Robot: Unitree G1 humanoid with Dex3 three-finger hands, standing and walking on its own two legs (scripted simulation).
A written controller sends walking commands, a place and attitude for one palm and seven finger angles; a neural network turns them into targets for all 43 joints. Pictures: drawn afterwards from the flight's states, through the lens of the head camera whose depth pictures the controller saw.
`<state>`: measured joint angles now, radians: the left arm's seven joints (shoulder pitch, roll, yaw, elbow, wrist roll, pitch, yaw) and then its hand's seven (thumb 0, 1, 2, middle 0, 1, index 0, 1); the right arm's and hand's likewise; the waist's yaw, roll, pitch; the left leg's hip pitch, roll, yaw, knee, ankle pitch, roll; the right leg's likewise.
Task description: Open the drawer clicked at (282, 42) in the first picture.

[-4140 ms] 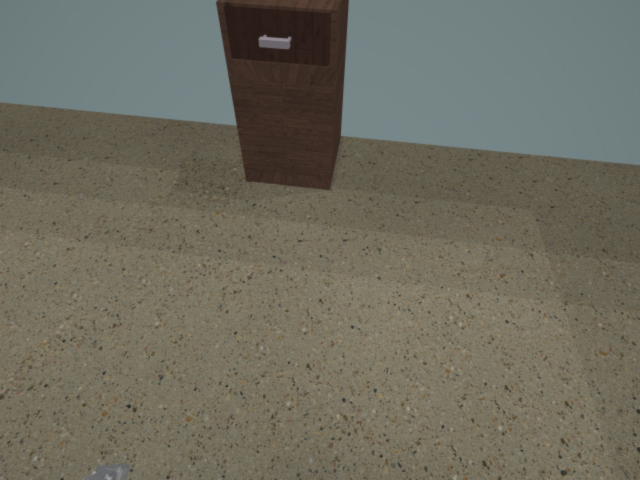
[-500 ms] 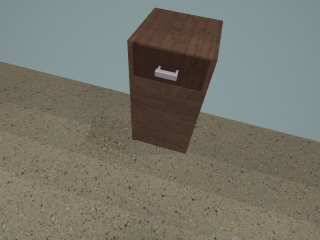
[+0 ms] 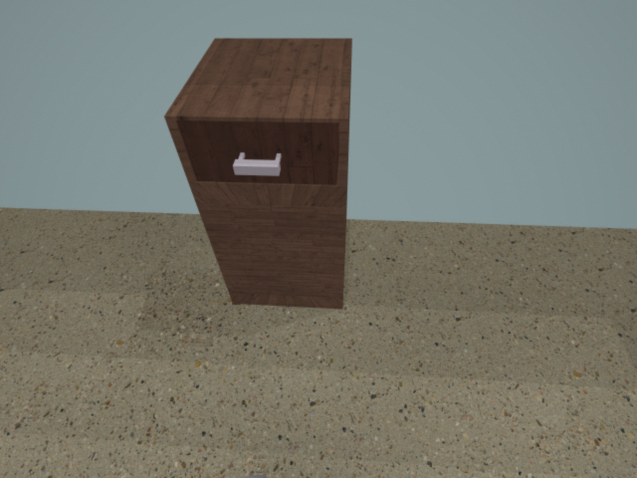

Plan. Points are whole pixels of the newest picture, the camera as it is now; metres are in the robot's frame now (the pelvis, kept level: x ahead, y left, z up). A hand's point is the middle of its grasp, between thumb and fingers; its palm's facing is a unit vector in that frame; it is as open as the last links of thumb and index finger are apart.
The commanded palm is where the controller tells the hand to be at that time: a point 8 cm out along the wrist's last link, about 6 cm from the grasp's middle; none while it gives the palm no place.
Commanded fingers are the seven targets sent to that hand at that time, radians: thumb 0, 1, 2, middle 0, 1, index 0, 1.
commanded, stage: take the last steps up to it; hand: left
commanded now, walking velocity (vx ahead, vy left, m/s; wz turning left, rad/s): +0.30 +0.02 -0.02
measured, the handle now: (258, 162) +0.80 +0.18 -0.08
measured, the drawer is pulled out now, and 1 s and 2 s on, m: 0.00 0.00 0.00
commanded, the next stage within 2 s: come to a stop and stand still in 0.64 s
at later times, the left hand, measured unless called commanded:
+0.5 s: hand (189, 468) +0.17 +0.21 -0.17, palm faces +0.00 -0.98 -0.20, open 7.3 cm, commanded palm none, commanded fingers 0.00 0.90 0.90 -0.20 -0.30 -0.20 -0.30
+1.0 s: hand (230, 404) +0.27 +0.17 -0.19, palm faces +0.06 -0.98 -0.17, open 7.3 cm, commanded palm none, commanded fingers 0.00 0.90 0.90 -0.20 -0.30 -0.20 -0.30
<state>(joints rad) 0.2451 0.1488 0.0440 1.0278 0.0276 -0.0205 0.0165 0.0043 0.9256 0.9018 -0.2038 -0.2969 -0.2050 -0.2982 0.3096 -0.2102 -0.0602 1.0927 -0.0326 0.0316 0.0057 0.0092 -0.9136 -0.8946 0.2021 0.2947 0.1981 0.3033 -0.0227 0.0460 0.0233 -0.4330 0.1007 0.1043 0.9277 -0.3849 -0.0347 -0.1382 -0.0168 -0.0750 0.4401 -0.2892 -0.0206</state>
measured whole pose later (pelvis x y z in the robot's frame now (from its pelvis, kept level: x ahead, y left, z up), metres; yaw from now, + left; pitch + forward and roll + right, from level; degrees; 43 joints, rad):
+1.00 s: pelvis +0.28 +0.01 -0.01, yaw -1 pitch -1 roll +0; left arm 0.27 0.13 0.03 1.08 0.02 0.02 0.04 0.01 0.92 0.90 -0.21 -0.30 -0.21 -0.30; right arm 0.15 -0.18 -0.03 1.03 -0.02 0.01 -0.02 0.00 -0.91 -0.90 0.20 0.29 0.20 0.30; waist 0.03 0.00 0.08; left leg -0.32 0.06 0.09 0.56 -0.19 0.00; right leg -0.19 -0.04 -0.15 0.56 -0.35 -0.01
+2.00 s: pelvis +0.23 -0.06 -0.01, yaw +0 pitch -1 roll +0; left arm 0.37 0.12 0.00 1.08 0.02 0.00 0.02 0.01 0.91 0.90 -0.20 -0.30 -0.20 -0.30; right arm 0.40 -0.13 0.01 1.08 -0.03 0.01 -0.02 0.01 -0.91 -0.89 0.20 0.29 0.20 0.30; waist -0.01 0.01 -0.01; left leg -0.32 0.02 0.02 0.52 -0.18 0.00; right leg -0.25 0.02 -0.08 0.53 -0.27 -0.05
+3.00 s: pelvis +0.27 -0.06 -0.04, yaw -4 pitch +11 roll +3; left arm 0.50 0.24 -0.14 0.00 1.05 -0.09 0.45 0.01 0.64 0.79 -0.22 -0.47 -0.22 -0.47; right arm 0.04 -0.26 -0.05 0.49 -0.07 0.04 0.05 0.01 -0.91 -0.89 0.20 0.29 0.20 0.30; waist 0.08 -0.02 -0.16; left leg -0.63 0.03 0.12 0.80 -0.37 0.00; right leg -0.62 0.01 0.02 0.89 -0.47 -0.05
